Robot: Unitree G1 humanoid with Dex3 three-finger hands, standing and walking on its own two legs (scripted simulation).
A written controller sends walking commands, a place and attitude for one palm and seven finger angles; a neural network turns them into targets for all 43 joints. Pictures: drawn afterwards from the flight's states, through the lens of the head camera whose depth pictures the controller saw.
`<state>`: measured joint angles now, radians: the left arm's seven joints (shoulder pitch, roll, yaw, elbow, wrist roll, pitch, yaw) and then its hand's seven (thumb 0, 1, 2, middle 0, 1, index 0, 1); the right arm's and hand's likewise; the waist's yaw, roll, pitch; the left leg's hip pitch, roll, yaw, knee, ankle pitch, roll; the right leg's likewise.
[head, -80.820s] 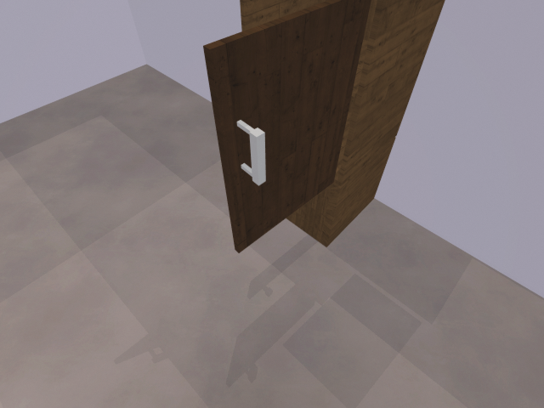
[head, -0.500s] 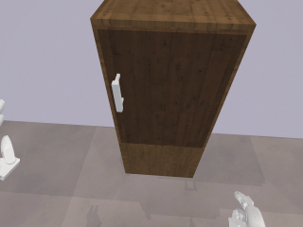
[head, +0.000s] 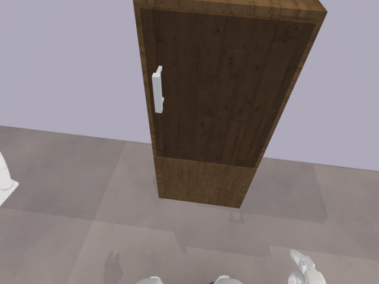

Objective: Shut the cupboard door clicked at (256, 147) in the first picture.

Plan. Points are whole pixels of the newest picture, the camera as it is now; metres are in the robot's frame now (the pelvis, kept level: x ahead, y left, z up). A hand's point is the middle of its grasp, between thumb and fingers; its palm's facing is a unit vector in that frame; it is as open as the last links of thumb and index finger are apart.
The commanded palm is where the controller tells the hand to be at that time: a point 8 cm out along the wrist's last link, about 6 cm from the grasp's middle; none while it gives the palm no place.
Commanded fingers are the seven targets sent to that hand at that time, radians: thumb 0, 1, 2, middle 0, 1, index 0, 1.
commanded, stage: step back with the hand held close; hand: left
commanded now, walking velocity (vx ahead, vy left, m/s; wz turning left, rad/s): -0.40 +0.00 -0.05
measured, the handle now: (159, 89) +0.64 +0.11 +0.05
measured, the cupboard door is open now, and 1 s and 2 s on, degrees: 0 0 0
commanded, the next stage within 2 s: stop stepping back and stand still in 0.26 s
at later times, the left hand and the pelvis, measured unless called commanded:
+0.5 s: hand out of the picture +0.02 +0.30 +0.21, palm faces +0.68 -0.58 -0.44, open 7.4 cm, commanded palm -0.03 +0.32 +0.20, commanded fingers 0.00 0.90 0.90 -0.20 -0.30 -0.20 -0.30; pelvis -0.11 +0.00 -0.02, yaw +10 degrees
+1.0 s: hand out of the picture +0.05 +0.24 +0.21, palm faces +0.37 -0.79 -0.49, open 7.4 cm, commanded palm -0.01 +0.28 +0.20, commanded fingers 0.00 0.90 0.90 -0.20 -0.30 -0.20 -0.30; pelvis -0.17 -0.01 +0.01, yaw -4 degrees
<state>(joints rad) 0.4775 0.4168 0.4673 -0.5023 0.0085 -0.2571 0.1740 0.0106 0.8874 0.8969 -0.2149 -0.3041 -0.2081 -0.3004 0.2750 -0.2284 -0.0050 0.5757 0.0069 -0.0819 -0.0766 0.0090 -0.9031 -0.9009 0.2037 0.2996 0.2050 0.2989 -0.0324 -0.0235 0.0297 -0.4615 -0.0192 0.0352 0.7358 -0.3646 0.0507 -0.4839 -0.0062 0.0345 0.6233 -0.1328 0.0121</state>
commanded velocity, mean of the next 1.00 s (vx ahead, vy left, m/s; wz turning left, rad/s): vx -0.02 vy -0.01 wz -0.07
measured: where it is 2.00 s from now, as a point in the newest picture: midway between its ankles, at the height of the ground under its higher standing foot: outside the picture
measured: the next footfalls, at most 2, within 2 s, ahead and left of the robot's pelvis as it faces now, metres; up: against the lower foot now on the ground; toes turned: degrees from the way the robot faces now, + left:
left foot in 0.50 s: -0.12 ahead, +0.09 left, +0.00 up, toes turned -2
right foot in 0.78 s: -0.14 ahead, -0.12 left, +0.00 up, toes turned -6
